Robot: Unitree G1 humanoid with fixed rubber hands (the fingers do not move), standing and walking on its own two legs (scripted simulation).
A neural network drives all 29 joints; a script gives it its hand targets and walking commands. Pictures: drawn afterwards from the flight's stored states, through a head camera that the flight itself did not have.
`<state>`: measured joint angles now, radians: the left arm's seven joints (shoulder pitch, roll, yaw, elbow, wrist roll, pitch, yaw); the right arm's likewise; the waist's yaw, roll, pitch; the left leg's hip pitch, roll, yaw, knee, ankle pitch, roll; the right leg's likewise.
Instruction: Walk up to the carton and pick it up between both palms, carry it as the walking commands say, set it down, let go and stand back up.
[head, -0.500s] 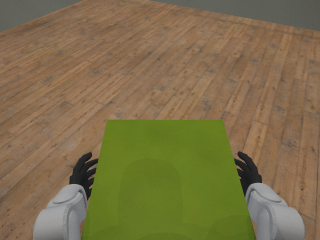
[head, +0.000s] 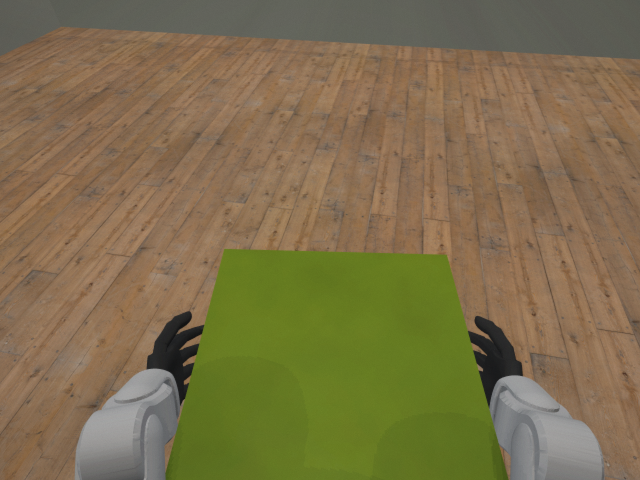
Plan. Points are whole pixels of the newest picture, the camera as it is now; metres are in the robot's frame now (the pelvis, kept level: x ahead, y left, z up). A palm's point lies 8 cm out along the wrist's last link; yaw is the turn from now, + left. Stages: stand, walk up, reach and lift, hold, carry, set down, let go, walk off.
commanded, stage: carry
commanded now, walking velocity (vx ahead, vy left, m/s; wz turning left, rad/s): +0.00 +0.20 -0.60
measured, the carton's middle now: (331, 395) +0.25 +0.00 +0.00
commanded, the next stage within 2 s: none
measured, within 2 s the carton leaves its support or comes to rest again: neither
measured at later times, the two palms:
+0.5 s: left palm (135, 335) +0.29 +0.22 +0.08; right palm (458, 442) +0.17 -0.12 +0.09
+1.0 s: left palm (259, 230) +0.46 +0.10 +0.08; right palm (506, 376) +0.23 -0.18 +0.09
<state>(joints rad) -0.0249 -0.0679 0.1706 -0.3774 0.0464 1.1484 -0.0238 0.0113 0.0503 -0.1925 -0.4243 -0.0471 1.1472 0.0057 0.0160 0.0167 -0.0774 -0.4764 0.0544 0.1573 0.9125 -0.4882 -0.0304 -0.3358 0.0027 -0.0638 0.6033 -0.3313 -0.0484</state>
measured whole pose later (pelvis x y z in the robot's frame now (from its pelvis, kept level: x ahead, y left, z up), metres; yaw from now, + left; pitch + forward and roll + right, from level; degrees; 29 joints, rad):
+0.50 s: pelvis +0.01 +0.12 +0.01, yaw -19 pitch +4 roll -1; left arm -0.01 -0.02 0.17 -0.44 0.01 1.17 -0.02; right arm 0.03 0.10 -0.19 -0.47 -0.06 1.14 0.00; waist 0.03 -0.01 -0.08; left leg -0.31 0.09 0.26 0.50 -0.26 0.05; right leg -0.43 -0.01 -0.09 0.87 -0.51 -0.03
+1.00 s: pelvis +0.16 +0.10 +0.02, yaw -39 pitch +4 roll -2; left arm -0.04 -0.03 0.18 -0.40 0.03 1.19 -0.01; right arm 0.00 0.08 -0.19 -0.40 -0.05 1.14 0.01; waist 0.01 -0.01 -0.09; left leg -0.24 0.09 0.26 0.41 -0.23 0.04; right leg -0.44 -0.01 -0.03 0.97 -0.37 -0.06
